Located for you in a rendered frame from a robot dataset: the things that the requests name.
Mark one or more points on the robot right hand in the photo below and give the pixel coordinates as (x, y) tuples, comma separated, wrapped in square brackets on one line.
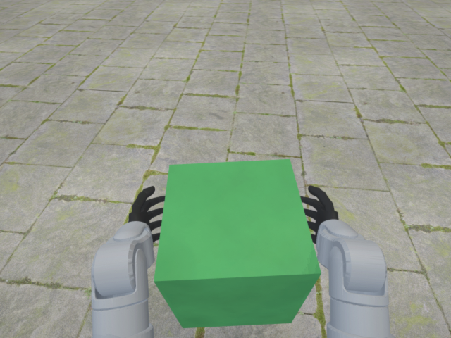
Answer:
[(325, 210)]

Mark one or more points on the robot right forearm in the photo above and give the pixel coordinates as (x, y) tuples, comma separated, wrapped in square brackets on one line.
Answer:
[(358, 282)]

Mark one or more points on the robot left forearm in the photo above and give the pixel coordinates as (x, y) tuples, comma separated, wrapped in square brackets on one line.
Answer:
[(120, 284)]

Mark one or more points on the robot left hand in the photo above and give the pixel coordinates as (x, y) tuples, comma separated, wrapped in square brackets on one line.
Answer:
[(142, 205)]

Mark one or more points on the carton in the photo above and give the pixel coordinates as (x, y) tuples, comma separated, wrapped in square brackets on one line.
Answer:
[(235, 246)]

